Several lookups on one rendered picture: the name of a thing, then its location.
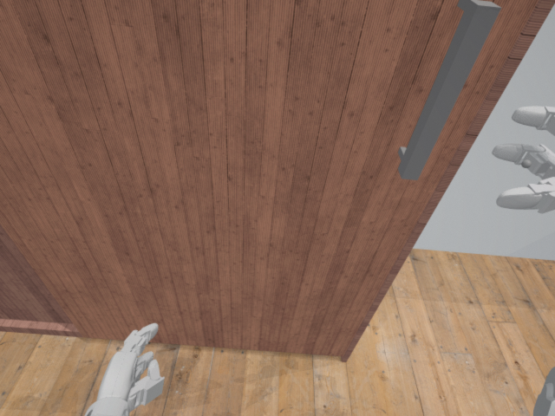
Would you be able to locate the wardrobe door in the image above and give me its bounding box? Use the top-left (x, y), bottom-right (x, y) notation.
top-left (0, 225), bottom-right (73, 323)
top-left (0, 0), bottom-right (539, 356)

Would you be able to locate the handle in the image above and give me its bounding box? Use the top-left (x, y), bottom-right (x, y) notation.
top-left (398, 0), bottom-right (501, 180)

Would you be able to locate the robot right upper arm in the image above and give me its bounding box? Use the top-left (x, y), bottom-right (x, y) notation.
top-left (533, 367), bottom-right (555, 416)

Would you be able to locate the left robot hand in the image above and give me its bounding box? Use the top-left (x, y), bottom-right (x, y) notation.
top-left (96, 323), bottom-right (165, 412)

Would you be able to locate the right robot hand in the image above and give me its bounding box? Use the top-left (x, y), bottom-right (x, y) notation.
top-left (492, 107), bottom-right (555, 214)

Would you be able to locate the left robot forearm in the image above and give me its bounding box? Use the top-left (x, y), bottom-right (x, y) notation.
top-left (85, 397), bottom-right (130, 416)

